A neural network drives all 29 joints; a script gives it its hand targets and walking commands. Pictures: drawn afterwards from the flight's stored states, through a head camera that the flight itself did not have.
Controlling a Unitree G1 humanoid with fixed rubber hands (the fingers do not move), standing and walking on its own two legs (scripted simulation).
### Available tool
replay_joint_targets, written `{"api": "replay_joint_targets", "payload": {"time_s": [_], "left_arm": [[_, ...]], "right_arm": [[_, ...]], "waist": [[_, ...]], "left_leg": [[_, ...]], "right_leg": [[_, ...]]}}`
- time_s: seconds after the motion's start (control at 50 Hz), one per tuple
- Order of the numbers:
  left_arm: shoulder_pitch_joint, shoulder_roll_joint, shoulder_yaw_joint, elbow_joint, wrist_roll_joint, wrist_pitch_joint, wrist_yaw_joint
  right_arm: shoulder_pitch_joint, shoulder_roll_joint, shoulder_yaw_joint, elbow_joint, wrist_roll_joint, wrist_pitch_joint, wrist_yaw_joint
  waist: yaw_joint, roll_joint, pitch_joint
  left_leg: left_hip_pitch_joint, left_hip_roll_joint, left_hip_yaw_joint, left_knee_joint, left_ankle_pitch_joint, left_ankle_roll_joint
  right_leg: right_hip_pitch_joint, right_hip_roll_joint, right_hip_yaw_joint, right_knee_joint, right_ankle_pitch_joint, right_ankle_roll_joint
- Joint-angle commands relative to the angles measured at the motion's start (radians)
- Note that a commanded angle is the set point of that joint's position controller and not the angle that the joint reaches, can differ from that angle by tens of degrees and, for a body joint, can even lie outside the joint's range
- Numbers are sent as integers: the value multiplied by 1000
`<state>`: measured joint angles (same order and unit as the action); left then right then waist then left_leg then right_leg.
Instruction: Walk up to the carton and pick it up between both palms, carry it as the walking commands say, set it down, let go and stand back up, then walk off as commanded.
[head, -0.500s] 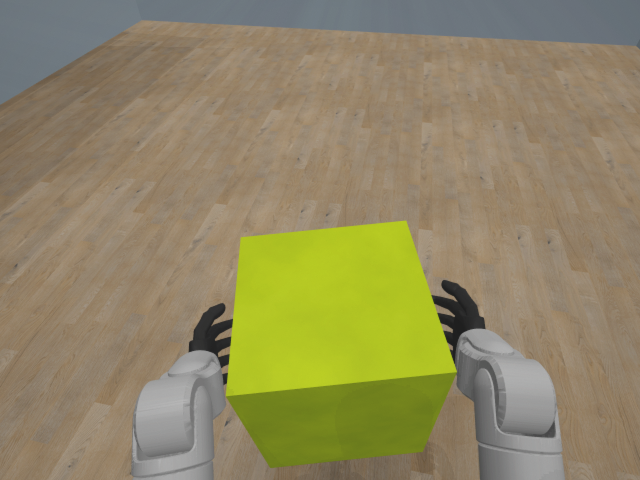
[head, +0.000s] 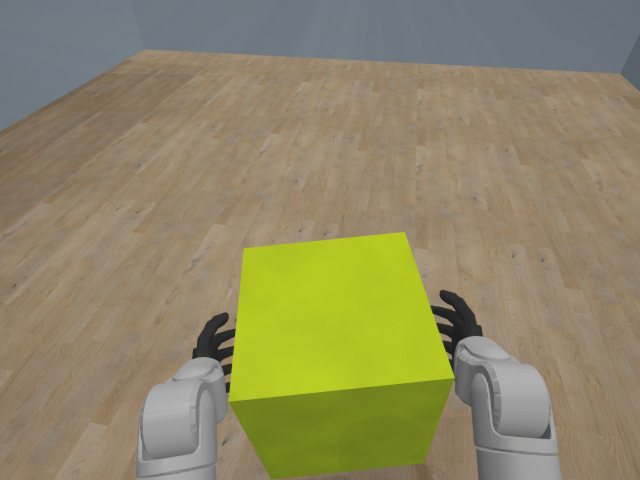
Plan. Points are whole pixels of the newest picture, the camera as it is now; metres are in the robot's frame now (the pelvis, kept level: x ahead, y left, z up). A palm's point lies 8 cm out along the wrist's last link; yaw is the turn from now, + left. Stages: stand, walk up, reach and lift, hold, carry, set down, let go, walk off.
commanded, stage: carry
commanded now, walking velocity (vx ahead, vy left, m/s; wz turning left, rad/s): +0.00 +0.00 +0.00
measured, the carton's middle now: (336, 358) +0.30 +0.00 +0.02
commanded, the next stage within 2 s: hold in 0.42 s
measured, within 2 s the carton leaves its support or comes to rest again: neither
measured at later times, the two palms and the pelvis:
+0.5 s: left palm (212, 377) +0.27 +0.16 +0.04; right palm (455, 355) +0.28 -0.15 +0.05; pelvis +0.00 +0.00 +0.00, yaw -2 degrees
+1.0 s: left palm (195, 363) +0.29 +0.18 +0.03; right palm (431, 345) +0.30 -0.12 +0.05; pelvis +0.00 +0.05 +0.01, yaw -9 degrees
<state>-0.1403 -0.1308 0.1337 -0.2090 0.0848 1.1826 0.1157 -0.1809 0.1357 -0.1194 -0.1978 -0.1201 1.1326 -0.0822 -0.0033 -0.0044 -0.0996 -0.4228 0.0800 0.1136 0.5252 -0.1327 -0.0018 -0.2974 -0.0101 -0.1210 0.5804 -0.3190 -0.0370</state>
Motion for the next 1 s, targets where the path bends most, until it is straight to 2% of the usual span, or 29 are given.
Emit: {"api": "replay_joint_targets", "payload": {"time_s": [0.0, 0.02, 0.04, 0.08, 0.1, 0.16, 0.2, 0.22, 0.26, 0.3, 0.34, 0.36, 0.38, 0.4, 0.42, 0.5, 0.52, 0.54, 0.56, 0.62, 0.64, 0.68, 0.78, 0.86, 0.88, 0.9, 0.92, 0.96, 0.98], "left_arm": [[-725, -852, -753, -245, -395, -69, -255], [-717, -842, -681, -126, -339, -90, -252], [-787, -890, -783, -326, -424, -82, -256], [-728, -899, -778, -308, -421, -69, -255], [-681, -825, -659, -92, -321, -96, -253], [-634, -851, -676, -123, -336, -116, -257], [-759, -887, -776, -314, -429, -115, -257], [-692, -825, -685, -142, -346, -128, -259], [-639, -847, -711, -155, -360, -129, -256], [-746, -821, -702, -212, -365, -159, -254], [-707, -851, -766, -282, -401, -137, -250], [-676, -811, -670, -105, -326, -151, -254], [-636, -835, -726, -193, -367, -136, -254], [-701, -798, -674, -141, -327, -151, -249], [-446, -634, -336, 433, -53, -243, -239], [-658, -704, -561, 57, -150, -502, -265], [-774, -783, -607, -3, -173, -531, -282], [-770, -872, -629, 17, -201, -528, -291], [-895, -880, -674, -48, -241, -550, -289], [-796, -797, -632, 52, -193, -527, -276], [-799, -870, -670, 69, -196, -520, -274], [-848, -851, -625, 92, -160, -504, -272], [-905, -885, -560, 286, -122, -448, -298], [-917, -958, -495, 430, -100, -441, -316], [-788, -1016, -448, 496, -87, -462, -317], [-812, -1045, -474, 473, -92, -458, -312], [-813, -1047, -481, 395, -96, -485, -303], [-932, -1084, -565, 329, -156, -492, -298], [-884, -1096, -530, 392, -160, -492, -286]], "right_arm": [[-488, 892, 668, -105, 376, -13, 227], [-459, 897, 600, 33, 329, -35, 232], [-563, 943, 706, -183, 415, -33, 236], [-541, 940, 722, -195, 419, -21, 225], [-437, 868, 575, 52, 302, -42, 224], [-460, 863, 613, -60, 317, -72, 217], [-542, 907, 705, -199, 402, -62, 222], [-443, 875, 609, 14, 324, -69, 219], [-479, 871, 654, -105, 356, -78, 214], [-432, 878, 603, -6, 317, -97, 213], [-519, 887, 697, -178, 396, -81, 214], [-441, 850, 593, 27, 309, -94, 213], [-521, 855, 684, -187, 372, -95, 210], [-444, 848, 586, 15, 304, -92, 214], [-319, 717, 286, 550, 51, -214, 197], [-455, 849, 500, 263, 105, -455, 210], [-577, 960, 580, 243, 170, -489, 228], [-667, 1054, 681, 201, 222, -502, 237], [-676, 1097, 695, 212, 232, -521, 246], [-739, 1013, 676, 219, 240, -528, 231], [-713, 1056, 692, 230, 260, -535, 249], [-703, 1015, 605, 370, 207, -515, 268], [-664, 916, 367, 606, 91, -498, 297], [-748, 898, 261, 654, 34, -512, 318], [-773, 1053, 431, 626, 84, -510, 340], [-789, 1049, 416, 630, 89, -507, 352], [-749, 1093, 466, 608, 107, -522, 368], [-701, 1019, 402, 652, 113, -540, 383], [-727, 975, 370, 663, 90, -546, 388]], "waist": [[5, 24, -281], [8, 88, -305], [4, 67, -281], [0, 35, -331], [7, 47, -355], [9, 37, -403], [4, 9, -367], [5, -55, -357], [12, -8, -376], [5, 16, -359], [7, 31, -360], [4, 18, -339], [8, 20, -357], [6, 28, -327], [33, -37, 87], [-3, -78, -252], [61, -32, -399], [93, -122, -450], [111, -29, -551], [112, -91, -407], [128, 33, -405], [123, 83, -325], [10, 120, -79], [-37, 90, -41], [117, -27, -106], [67, -22, -116], [133, -14, -191], [37, 66, -217], [18, 29, -189]], "left_leg": [[251, 84, -100, -77, -1, 12], [243, 78, -105, -85, -23, 11], [212, 81, -105, -99, -41, 10], [227, 75, -86, -74, 9, 15], [250, 74, -77, -59, 97, 13], [245, 80, -75, -31, 189, 20], [240, 72, -74, -38, 86, 21], [237, 68, -67, -30, 78, 19], [230, 70, -73, -16, 140, 21], [242, 72, -49, -20, 97, 15], [206, 61, -59, -24, 86, 17], [220, 68, -62, -34, 62, 14], [240, 66, -72, -28, 86, 17], [229, 75, -72, -43, 94, 8], [400, -161, -112, -22, -76, 20], [456, -149, -160, -29, 173, 34], [423, -164, -151, -17, 221, 15], [406, -150, -170, -16, 268, 15], [408, -176, -152, -2, 231, 4], [395, -178, -151, -27, 121, 10], [402, -176, -149, -34, 120, -7], [412, -177, -141, -37, -16, -6], [412, -146, -179, -89, -283, -23], [432, -120, -210, -122, -294, -22], [440, -130, -210, -131, -215, 1], [548, -122, -215, -141, -150, -7], [596, -121, -206, -123, -36, -16], [577, -104, -247, -127, -13, -49], [594, -82, -283, -147, -34, -43]], "right_leg": [[-63, -114, 100, -145, 16, -14], [-38, -116, 102, -142, 19, -12], [-20, -114, 98, -145, 6, -11], [19, -129, 108, -156, 58, -9], [21, -125, 96, -108, 177, -7], [93, -115, 72, -61, 279, -1], [44, -125, 92, -99, 232, -6], [37, -133, 93, -105, 243, -4], [58, -129, 81, -78, 287, 1], [46, -136, 91, -74, 291, -15], [60, -136, 94, -77, 252, -6], [17, -134, 98, -97, 207, -10], [29, -125, 90, -85, 208, -3], [7, -122, 73, -85, 167, -8], [-195, 41, 229, -213, 38, 3], [86, 49, 253, -165, 373, 38], [184, 44, 266, -136, 463, 37], [213, 60, 258, -121, 511, 44], [242, 49, 279, -111, 542, 34], [181, 54, 263, -148, 356, 53], [180, 59, 269, -166, 299, 23], [69, 56, 265, -173, 86, 12], [-72, 78, 227, -197, -187, -20], [-90, 82, 212, -179, -141, -6], [26, 64, 260, -207, -97, -31], [-49, 65, 246, -208, -69, -29], [-36, 67, 257, -205, 2, -40], [-18, 82, 233, -190, 88, -53], [-41, 90, 229, -178, 73, -53]]}}
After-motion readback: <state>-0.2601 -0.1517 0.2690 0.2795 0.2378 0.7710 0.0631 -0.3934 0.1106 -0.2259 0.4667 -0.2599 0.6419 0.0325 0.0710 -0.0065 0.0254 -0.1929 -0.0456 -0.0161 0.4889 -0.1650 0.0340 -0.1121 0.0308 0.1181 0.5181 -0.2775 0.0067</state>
